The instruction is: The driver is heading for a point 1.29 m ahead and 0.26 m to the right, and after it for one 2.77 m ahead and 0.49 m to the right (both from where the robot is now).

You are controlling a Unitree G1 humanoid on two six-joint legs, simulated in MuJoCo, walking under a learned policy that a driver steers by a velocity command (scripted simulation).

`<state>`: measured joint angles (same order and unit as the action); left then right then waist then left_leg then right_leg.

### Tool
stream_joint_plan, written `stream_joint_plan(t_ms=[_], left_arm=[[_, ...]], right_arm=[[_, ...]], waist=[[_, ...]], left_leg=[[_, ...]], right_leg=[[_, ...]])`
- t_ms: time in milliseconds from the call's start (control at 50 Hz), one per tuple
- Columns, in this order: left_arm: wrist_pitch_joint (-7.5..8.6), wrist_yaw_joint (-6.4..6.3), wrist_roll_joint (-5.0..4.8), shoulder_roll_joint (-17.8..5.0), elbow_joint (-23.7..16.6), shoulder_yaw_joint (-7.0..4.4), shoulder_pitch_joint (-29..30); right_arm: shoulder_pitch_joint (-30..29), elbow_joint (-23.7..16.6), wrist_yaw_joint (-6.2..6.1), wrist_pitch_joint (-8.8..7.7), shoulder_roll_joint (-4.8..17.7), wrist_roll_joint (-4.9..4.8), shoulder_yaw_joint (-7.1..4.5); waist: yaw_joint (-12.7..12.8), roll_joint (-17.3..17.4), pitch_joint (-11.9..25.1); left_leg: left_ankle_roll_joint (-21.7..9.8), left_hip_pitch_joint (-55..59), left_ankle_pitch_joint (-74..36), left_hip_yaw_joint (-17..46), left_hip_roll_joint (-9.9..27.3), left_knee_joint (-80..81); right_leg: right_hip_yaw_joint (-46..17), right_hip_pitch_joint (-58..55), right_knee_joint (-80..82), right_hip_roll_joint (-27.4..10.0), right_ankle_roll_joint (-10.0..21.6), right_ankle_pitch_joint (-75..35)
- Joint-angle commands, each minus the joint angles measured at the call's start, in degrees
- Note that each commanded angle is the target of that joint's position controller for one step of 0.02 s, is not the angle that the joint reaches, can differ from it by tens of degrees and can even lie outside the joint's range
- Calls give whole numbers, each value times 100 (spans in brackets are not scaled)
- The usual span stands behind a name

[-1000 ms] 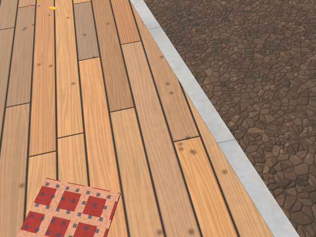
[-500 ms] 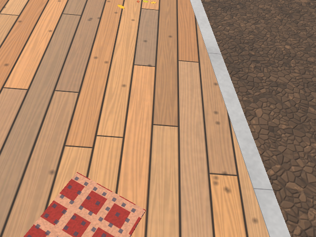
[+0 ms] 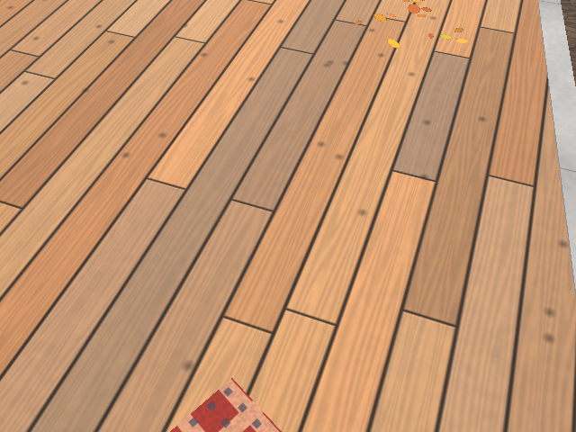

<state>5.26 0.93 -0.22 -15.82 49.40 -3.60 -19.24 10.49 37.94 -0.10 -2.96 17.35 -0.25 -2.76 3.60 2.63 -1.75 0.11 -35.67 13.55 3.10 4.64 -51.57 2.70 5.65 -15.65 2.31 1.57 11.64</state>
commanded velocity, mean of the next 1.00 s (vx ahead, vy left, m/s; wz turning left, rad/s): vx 0.08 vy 0.00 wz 0.05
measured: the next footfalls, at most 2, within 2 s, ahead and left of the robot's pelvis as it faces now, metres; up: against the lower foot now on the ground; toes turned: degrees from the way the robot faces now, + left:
left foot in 0.16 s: +0.26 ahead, +0.14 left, +0.00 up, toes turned +0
right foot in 0.46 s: +0.21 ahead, -0.11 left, +0.00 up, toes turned +0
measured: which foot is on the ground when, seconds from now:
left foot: up 0.00-0.14, down 0.16-1.00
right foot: down 0.00-0.16, up 0.18-0.44, down 0.46-1.00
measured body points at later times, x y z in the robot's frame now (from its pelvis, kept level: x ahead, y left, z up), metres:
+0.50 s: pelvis +0.16 +0.03 -0.01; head +0.17 +0.03 +0.44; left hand +0.26 +0.31 -0.14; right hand +0.30 -0.21 -0.13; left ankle +0.22 +0.14 -0.75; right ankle +0.17 -0.11 -0.75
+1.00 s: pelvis +0.21 +0.01 -0.01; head +0.22 +0.01 +0.44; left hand +0.28 +0.28 -0.15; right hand +0.31 -0.25 -0.14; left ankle +0.22 +0.14 -0.75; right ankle +0.17 -0.11 -0.75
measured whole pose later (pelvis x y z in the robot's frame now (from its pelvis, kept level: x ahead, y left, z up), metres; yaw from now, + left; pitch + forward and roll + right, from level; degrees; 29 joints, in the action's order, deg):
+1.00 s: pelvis +0.21 +0.01 -0.01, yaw +1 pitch -2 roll +0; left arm 0.3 -1.2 0.3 -14.4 55.5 -0.3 -11.3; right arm 7.4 57.4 -1.8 1.0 14.2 0.0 -2.6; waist 0.4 -0.2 -2.3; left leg 0.3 -12.4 14.0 0.7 -0.2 -28.1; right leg 0.6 8.0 -28.1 -1.0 -0.5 18.5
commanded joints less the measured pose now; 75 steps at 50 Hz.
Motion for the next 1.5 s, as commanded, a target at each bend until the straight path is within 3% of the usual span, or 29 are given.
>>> stream_joint_plan(t_ms=[20,80,120,140,160,180,200,220,240,260,300,340,400,440,460,480,500,520,560,620,780,1020,1400,1420,1460,1500], left_arm=[[48,-49,-46,-986,-457,-181,591],[-42,-69,-125,-1083,-310,-178,316],[-101,-90,-160,-1123,-278,-181,397],[-112,-97,-138,-1024,-259,-145,348],[-100,-100,-25,-817,-297,-59,195],[-83,-62,147,-321,-333,146,-534],[-143,-28,42,-409,-159,167,-831],[-235,-21,-86,-849,-172,52,-516],[-322,-61,-116,-832,-251,45,-113],[-420,-124,-65,-759,-271,44,103],[-605,-216,-4,-654,-224,50,27],[-668,-272,43,-506,-147,90,-60],[-697,-278,67,-465,-121,101,125],[-691,-245,172,-435,-116,111,204],[-681,-245,235,-531,-206,114,330],[-670,-274,195,-880,-330,62,505],[-646,-266,127,-950,-241,23,723],[-584,-243,140,-695,-284,85,877],[-455,-224,155,-515,-228,156,931],[-351,-227,79,-572,-93,159,694],[-421,-240,47,-564,130,185,652],[-451,-239,52,-517,496,200,646],[-441,-294,62,-378,901,261,308],[-449,-303,55,-347,969,264,185],[-483,-345,-15,-572,942,179,172],[-440,-361,-71,-789,908,91,-48]], right_arm=[[-147,-361,93,-145,92,31,36],[-417,-452,163,-151,254,1,-31],[-96,-353,161,-143,432,54,-135],[306,-207,123,-131,611,98,-227],[681,-153,59,-118,951,144,-321],[897,-237,-6,-41,1218,333,-301],[895,-211,38,19,778,209,-166],[616,-208,101,57,594,95,-120],[246,-203,126,58,476,54,-83],[-87,-190,147,44,382,64,-38],[-542,-137,144,48,482,165,-84],[-683,-59,111,53,431,213,-87],[-715,106,53,89,383,159,-65],[-667,246,40,123,242,119,-5],[-471,381,43,126,113,144,44],[-291,435,49,135,150,187,33],[-196,457,11,166,118,158,17],[-348,491,-31,183,232,158,-3],[-278,596,-88,212,225,132,-29],[-186,775,-88,189,222,121,-46],[-181,1262,-114,250,252,44,-81],[-334,1882,-203,375,338,27,-97],[-292,2501,-230,386,230,31,-28],[-189,2566,-233,391,172,28,-13],[-145,2579,-240,383,209,-27,-40],[-388,2420,-198,247,124,-16,-28]], waist=[[-211,-717,81],[-183,-804,272],[-476,-750,443],[-669,-634,656],[-791,-205,1015],[-536,1052,1859],[-510,1203,2596],[-555,715,2092],[-487,418,1499],[-389,216,1088],[-103,444,808],[-51,548,844],[-105,477,888],[-47,334,694],[-101,156,459],[-317,-343,156],[-490,-1000,-17],[-413,-981,-156],[-447,-948,-68],[-346,-589,223],[-297,-257,379],[-333,-293,228],[-363,-279,-15],[-363,-309,103],[-341,-541,-181],[-199,-922,-608]], left_leg=[[72,697,-1107,-263,-116,1131],[-57,1126,-1594,-174,-296,1847],[-249,1774,-1768,-219,-441,2314],[-387,2465,-2016,-277,-523,2498],[-575,3334,-3820,98,-21,2441],[-1552,5023,-5828,1891,1569,2094],[-2032,4997,-5527,2635,1932,2321],[-1841,4416,-4475,2248,1579,2554],[-1590,3900,-3691,1854,1305,2724],[-1434,3237,-3228,1549,1121,2923],[-1261,2060,-2465,1060,802,3307],[-1285,1711,-2094,780,657,3418],[-1192,1561,-786,701,592,3471],[-833,1201,808,597,331,3477],[-529,1020,1446,542,142,3431],[-276,1051,1643,351,-153,3192],[-107,1679,1053,-12,-412,3020],[-71,2099,612,-22,-415,2780],[-177,2377,44,10,-354,2654],[-238,2444,-778,28,-310,2585],[-197,2759,-1726,2,-279,2470],[-150,2902,-1629,-18,-263,2595],[-79,2700,-943,-88,-308,2789],[-85,2727,-358,-183,-392,2763],[-147,2223,1463,-457,-661,2382],[-195,1393,1765,-581,-705,1731]], right_leg=[[-444,470,501,-1230,926,-3197],[-459,59,138,-1337,694,-3085],[-437,-46,-452,-1316,497,-3145],[-351,74,-1052,-1132,352,-3244],[-101,490,-1995,-779,64,-2332],[-18,1913,-3932,-223,-343,1033],[-670,2032,-4777,-197,-447,2827],[-796,2255,-5090,-401,-471,2761],[-693,2503,-5033,-545,-475,2557],[-675,2451,-4714,-679,-512,2329],[-543,1572,-3943,-720,-596,1782],[-415,1027,-3250,-636,-620,1477],[-326,456,-2236,-564,-495,420],[-250,-51,-1481,-482,-327,-234],[-525,-95,-1133,-707,-190,-411],[-828,274,-872,-1049,3,-145],[-837,1240,-660,-978,163,1301],[-812,1635,-463,-855,89,1671],[-709,1596,-495,-781,-114,1088],[-586,1060,-822,-715,-179,69],[-461,696,-955,-617,-116,-896],[-363,603,-759,-524,-124,-884],[-316,761,-541,-444,-116,-135],[-283,720,-492,-399,-87,456],[-550,956,-338,-488,171,2367],[-1485,1011,182,-1128,585,3596]])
